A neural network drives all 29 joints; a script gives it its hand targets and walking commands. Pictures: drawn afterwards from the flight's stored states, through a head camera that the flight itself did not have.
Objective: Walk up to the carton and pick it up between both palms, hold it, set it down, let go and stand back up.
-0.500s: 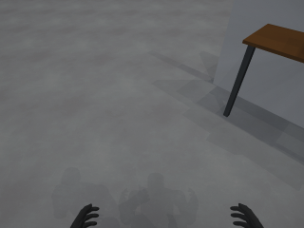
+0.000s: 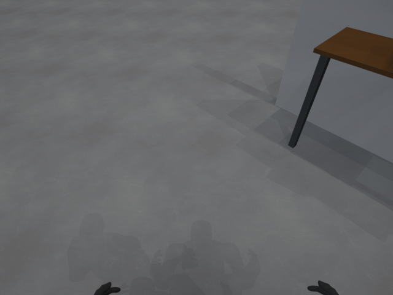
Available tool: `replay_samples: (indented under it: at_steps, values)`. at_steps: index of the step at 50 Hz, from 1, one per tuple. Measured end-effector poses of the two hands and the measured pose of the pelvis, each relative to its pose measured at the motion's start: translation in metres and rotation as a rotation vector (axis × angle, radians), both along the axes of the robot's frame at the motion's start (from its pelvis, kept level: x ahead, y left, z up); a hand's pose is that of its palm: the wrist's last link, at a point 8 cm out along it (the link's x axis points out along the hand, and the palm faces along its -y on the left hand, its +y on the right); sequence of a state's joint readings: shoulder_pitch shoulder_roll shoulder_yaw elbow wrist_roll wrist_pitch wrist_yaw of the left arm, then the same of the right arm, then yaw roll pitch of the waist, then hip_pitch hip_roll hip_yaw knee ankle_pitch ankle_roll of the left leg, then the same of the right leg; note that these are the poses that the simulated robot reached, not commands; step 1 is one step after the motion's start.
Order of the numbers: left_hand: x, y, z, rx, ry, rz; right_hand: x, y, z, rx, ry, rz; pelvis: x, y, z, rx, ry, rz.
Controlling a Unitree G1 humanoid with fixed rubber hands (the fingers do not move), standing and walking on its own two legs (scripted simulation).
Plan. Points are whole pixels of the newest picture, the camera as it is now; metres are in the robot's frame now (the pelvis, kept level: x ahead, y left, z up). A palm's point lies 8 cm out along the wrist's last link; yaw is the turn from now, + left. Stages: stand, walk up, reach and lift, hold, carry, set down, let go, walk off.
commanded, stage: stand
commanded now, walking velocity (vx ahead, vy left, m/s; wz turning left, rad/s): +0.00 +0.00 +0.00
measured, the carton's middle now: out of the picture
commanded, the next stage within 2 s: walk up in 1.42 s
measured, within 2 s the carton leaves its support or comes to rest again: neither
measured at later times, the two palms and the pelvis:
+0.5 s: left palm out of the picture +0.10 +0.25 -0.09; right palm out of the picture +0.10 -0.25 -0.09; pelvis +0.00 +0.00 +0.00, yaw +0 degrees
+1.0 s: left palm out of the picture +0.09 +0.25 -0.10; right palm out of the picture +0.10 -0.25 -0.09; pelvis +0.00 +0.00 +0.00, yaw +0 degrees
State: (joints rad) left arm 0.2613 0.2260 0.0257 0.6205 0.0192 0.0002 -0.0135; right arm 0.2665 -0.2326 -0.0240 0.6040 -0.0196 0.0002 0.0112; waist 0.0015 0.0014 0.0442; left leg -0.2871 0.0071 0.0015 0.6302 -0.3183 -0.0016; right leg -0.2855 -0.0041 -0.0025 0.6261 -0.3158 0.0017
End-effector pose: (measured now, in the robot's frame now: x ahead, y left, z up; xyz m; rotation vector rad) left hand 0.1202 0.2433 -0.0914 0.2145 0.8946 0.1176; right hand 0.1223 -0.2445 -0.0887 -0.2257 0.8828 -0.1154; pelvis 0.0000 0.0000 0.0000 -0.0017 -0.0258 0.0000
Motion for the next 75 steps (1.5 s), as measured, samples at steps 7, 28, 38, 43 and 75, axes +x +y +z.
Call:
replay_samples:
  at_steps: [7, 28, 38, 43, 75]
  values:
    - [-0.009, 0.001, -0.001, 0.001, 0.016, 0.004, -0.010, -0.001, -0.001, -0.002, 0.017, -0.004, -0.003, 0.000, 0.001, 0.000, -0.002, 0.000]
    - [-0.022, 0.003, -0.004, 0.006, 0.050, 0.009, -0.023, -0.004, -0.003, -0.008, 0.052, -0.007, -0.005, 0.000, 0.002, 0.000, -0.002, 0.000]
    - [-0.023, 0.004, -0.004, 0.008, 0.058, 0.009, -0.024, -0.005, -0.004, -0.011, 0.059, -0.007, -0.004, 0.000, 0.003, 0.000, -0.001, 0.000]
    - [-0.024, 0.004, -0.004, 0.009, 0.062, 0.010, -0.025, -0.005, -0.004, -0.012, 0.064, -0.007, -0.003, 0.000, 0.003, 0.000, -0.001, 0.000]
    - [-0.036, 0.007, -0.007, 0.013, 0.106, 0.017, -0.038, -0.008, -0.006, -0.017, 0.107, -0.014, -0.003, 0.000, 0.006, 0.000, -0.002, 0.000]
